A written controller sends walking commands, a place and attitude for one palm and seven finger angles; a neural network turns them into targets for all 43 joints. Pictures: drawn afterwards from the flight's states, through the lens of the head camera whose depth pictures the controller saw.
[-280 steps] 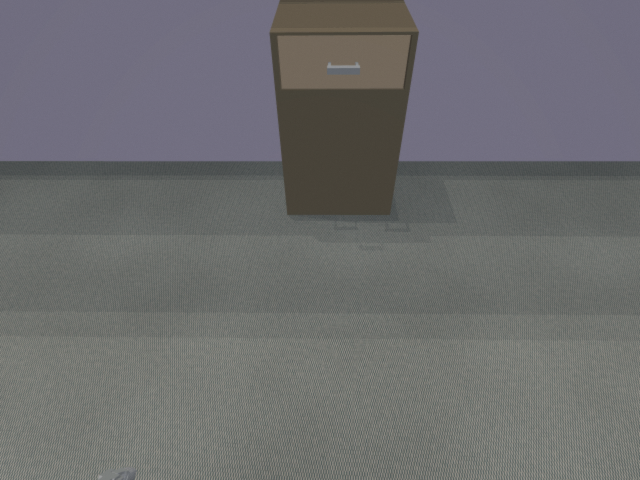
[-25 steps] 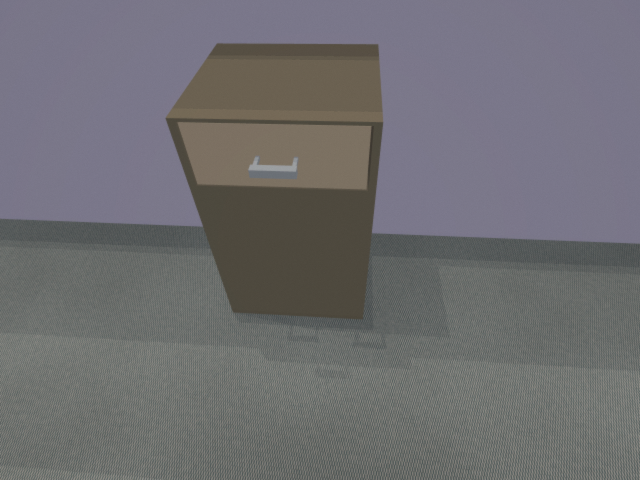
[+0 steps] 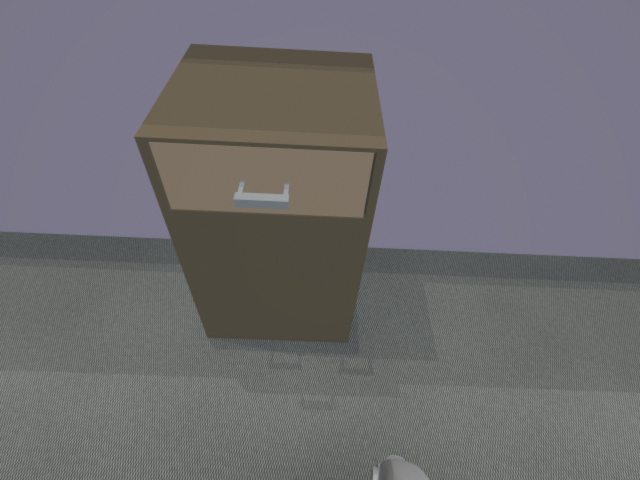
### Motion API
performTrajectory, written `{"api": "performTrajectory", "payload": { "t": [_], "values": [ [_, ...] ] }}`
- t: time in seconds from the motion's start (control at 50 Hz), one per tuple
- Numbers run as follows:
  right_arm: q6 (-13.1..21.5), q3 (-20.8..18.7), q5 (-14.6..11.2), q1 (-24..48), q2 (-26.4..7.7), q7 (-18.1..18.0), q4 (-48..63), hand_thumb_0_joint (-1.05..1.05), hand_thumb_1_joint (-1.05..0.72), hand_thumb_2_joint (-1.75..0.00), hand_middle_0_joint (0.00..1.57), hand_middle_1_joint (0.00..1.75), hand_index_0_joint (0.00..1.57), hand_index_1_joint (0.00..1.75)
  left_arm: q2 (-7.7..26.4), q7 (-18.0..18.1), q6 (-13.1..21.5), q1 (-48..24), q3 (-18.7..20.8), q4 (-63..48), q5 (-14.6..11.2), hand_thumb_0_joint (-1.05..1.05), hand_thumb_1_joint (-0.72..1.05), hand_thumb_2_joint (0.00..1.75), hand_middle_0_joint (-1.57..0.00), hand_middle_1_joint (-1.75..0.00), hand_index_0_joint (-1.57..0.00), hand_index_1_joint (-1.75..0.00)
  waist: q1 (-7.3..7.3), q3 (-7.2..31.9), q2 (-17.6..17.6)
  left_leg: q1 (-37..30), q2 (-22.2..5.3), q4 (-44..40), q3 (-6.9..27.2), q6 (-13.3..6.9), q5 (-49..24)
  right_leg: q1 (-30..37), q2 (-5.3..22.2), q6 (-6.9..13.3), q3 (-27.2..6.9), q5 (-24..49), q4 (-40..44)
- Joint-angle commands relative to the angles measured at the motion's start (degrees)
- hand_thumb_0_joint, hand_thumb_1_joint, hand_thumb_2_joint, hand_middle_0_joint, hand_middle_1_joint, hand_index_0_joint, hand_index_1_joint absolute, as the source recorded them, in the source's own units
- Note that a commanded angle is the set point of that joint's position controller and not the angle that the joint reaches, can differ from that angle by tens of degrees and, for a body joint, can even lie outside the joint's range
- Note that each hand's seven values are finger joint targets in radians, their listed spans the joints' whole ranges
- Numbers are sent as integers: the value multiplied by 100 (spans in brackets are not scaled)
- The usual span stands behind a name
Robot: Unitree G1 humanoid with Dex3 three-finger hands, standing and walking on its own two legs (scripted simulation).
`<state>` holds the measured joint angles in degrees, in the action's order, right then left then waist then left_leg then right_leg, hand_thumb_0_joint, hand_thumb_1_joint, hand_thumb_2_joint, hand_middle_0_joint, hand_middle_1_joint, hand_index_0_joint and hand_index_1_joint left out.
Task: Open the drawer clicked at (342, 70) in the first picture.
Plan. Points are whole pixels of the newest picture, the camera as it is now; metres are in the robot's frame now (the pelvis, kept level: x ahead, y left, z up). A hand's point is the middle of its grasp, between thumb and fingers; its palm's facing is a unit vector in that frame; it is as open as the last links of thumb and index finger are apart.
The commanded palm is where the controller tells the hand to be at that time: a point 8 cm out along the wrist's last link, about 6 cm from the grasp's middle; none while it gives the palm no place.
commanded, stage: take the last steps up to it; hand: left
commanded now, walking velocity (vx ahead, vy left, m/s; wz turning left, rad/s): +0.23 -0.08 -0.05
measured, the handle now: (263, 193) +0.66 +0.14 -0.06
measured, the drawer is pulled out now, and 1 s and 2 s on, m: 0.00 0.00 0.00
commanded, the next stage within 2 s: come to a stop and stand still in 0.18 s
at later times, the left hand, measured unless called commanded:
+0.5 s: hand (244, 451) +0.20 +0.12 -0.17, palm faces +0.05 -0.97 -0.23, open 7.2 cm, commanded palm none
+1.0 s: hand out of the picture +0.14 +0.14 -0.18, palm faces +0.01 -0.97 -0.26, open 7.4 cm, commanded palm none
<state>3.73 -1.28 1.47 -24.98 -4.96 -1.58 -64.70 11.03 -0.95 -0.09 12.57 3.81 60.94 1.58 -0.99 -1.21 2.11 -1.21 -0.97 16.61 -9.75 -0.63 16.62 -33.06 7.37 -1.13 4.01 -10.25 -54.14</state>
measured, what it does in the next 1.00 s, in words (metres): walks ahead: right foot, then left foot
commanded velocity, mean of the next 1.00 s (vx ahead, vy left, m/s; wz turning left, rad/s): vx -0.04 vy -0.01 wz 0.00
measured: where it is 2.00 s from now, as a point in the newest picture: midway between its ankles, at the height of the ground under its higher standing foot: outside the picture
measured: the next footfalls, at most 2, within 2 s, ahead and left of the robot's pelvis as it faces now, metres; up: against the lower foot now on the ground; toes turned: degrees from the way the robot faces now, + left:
right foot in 0.16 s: +0.22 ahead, -0.15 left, +0.00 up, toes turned -9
left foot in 0.64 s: +0.19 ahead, +0.04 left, +0.00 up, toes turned -6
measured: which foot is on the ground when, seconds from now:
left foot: down 0.00-0.16, up 0.18-0.62, down 0.64-1.00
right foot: up 0.00-0.14, down 0.16-0.66, up 0.68-0.98, down 1.00-1.00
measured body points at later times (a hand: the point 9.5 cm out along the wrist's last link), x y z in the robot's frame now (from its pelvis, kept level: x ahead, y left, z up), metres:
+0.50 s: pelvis +0.15 -0.06 -0.01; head +0.16 -0.08 +0.44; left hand +0.20 +0.17 -0.15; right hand +0.20 -0.30 -0.17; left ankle +0.18 +0.07 -0.71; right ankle +0.18 -0.14 -0.74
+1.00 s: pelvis +0.11 -0.06 -0.01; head +0.13 -0.07 +0.44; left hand +0.14 +0.19 -0.16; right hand +0.17 -0.29 -0.17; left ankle +0.17 +0.07 -0.74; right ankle +0.06 -0.18 -0.74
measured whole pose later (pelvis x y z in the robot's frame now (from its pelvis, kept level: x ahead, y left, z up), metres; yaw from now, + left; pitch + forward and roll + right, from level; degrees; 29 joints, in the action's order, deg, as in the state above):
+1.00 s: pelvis +0.11 -0.06 -0.01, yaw -2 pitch -1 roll +2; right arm -1.3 -1.8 1.2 -10.1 -9.1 -1.6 -58.9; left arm 11.3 1.3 -2.1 14.5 2.4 61.3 1.1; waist 0.0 -1.8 0.3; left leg 16.9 -2.2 26.6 -6.1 0.2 9.0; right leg -9.7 2.9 -0.8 1.1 -20.1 -30.9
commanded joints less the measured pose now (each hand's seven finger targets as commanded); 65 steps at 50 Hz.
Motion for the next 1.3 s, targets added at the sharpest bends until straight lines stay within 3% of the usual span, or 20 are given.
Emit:
{"api": "performTrajectory", "payload": {
  "t": [0.0,0.06,0.12,0.14,0.16,0.22,0.3,0.46,0.54,0.58,0.62,0.64,0.74,0.86,0.92,0.96,1.0,1.02,1.06,1.28],
  "values": [
    [60,-216,30,-455,-956,-44,77,0,-90,-90,20,30,20,30,-7,-46,117,-669,-64,-539,-52,0,90,90,-20,-30,-20,-30,-154,-892,-899,231,-1639,-442,769,-793,-2557,-344,-31,114,129,-108,1097],
    [11,-248,41,-424,-1046,-47,36,0,-90,-90,20,30,20,30,41,-39,173,-634,-53,-535,-53,0,90,90,-20,-30,-20,-30,-109,-765,-939,329,-1621,48,663,-699,-3240,537,-339,288,380,-288,1752],
    [3,-255,-54,-229,-1035,-1,57,0,-90,-90,20,30,20,30,486,21,312,1066,98,13,-8,0,90,90,-20,-30,-20,-30,676,227,-332,1213,-1142,2162,238,-308,-3228,3160,-426,483,277,512,2404],
    [12,-206,-123,-540,-703,48,134,0,-90,-90,20,30,20,30,1043,95,385,1674,258,152,32,0,90,90,-20,-30,-20,-30,810,1030,963,2466,-428,3960,-111,-55,-771,4500,1019,989,-1564,1148,2702],
    [-37,-165,-160,-496,-673,18,267,0,-90,-90,20,30,20,30,1383,108,373,1946,263,197,-98,0,90,90,-20,-30,-20,-30,725,1484,1216,2882,8,5440,453,-7,1862,4566,1842,1444,-2753,2059,3377],
    [-154,-220,-90,144,-599,50,304,0,-90,-90,20,30,20,30,733,183,305,504,95,-145,-114,0,90,90,-20,-30,-20,-30,318,146,231,3079,-615,5915,993,-88,801,2488,1364,1291,-1762,357,3973],
    [-363,-123,-38,-238,-300,32,133,0,-90,-90,20,30,20,30,197,247,347,-155,-116,-265,-50,0,90,90,-20,-30,-20,-30,-255,-90,150,2157,-642,4466,917,128,291,1152,882,990,-433,1598,4151],
    [-576,-184,-95,802,-727,16,610,0,-90,-90,20,30,20,30,689,334,70,219,47,-302,-17,0,90,90,-20,-30,-20,-30,191,211,413,2292,-232,2880,848,281,601,2285,1160,1333,-788,3192,3445],
    [-589,-223,-91,949,-809,17,761,0,-90,-90,20,30,20,30,811,360,-17,130,107,-350,-1,0,90,90,-20,-30,-20,-30,131,178,607,1922,-174,2118,852,271,283,2278,1102,1216,-742,3243,3072],
    [-559,-228,-87,835,-836,24,727,0,-90,-90,20,30,20,30,771,359,-67,93,89,-350,-38,0,90,90,-20,-30,-20,-30,28,205,493,1219,-225,1163,801,220,-835,1943,850,887,-603,2531,2731],
    [-471,-262,-30,850,-1319,-7,835,0,-90,-90,20,30,20,30,412,349,-118,294,2,-467,-95,0,90,90,-20,-30,-20,-30,97,372,-1042,638,-1509,659,1929,-359,-3966,1356,-149,203,125,287,1910],
    [-489,-290,-23,980,-1494,-29,916,0,-90,-90,20,30,20,30,308,359,-140,337,-44,-469,-119,0,90,90,-20,-30,-20,-30,125,309,-1413,1008,-2021,258,2183,-871,-4362,1408,-475,95,175,-1747,1068],
    [-458,-192,-11,1628,-1313,-136,1032,0,-90,-90,20,30,20,30,350,298,-221,454,-9,-281,-69,0,90,90,-20,-30,-20,-30,235,251,-1089,1242,-1642,204,1724,-1037,-3198,1061,-566,50,-573,-1825,-461],
    [-456,-278,-11,1201,-1456,-91,810,0,-90,-90,20,30,20,30,205,222,-205,235,-103,-326,-66,0,90,90,-20,-30,-20,-30,-66,495,-1044,613,-1604,-12,1880,-945,-1752,1256,-495,-34,-301,-1890,1030],
    [-467,-289,-27,1171,-1446,-37,695,0,-90,-90,20,30,20,30,166,213,-156,504,-136,-149,-76,0,90,90,-20,-30,-20,-30,33,406,-1037,955,-1363,39,1779,-719,-982,1948,-583,19,-109,-1198,2347],
    [-468,-263,-95,1140,-1221,-8,661,0,-90,-90,20,30,20,30,345,245,-87,771,-129,0,-37,0,90,90,-20,-30,-20,-30,115,242,-383,1556,-850,507,1302,-258,-579,2658,-358,106,-393,-214,3559],
    [-455,-122,-125,1261,-779,48,697,0,-90,-90,20,30,20,30,745,278,-10,480,-132,-39,-61,0,90,90,-20,-30,-20,-30,4,-78,589,1651,-295,955,769,113,-142,2056,574,499,-1314,-293,4041],
    [-450,-105,-98,1217,-773,85,662,0,-90,-90,20,30,20,30,786,268,-4,314,-165,-85,-76,0,90,90,-20,-30,-20,-30,-52,-117,329,1333,-276,929,779,127,-216,1653,664,563,-1215,-646,4078],
    [-499,-101,-42,1159,-832,63,488,0,-90,-90,20,30,20,30,579,290,36,180,-201,-40,-85,0,90,90,-20,-30,-20,-30,-34,-501,1058,1269,-346,1038,824,128,-451,1316,328,505,-1097,-865,4229],
    [-513,6,-49,383,-701,9,-5,0,-90,-90,20,30,20,30,360,306,-13,568,-225,156,-131,0,90,90,-20,-30,-20,-30,-13,-1047,-224,1235,-425,735,904,164,-447,1148,-32,410,-907,-1920,4309]
  ]
}}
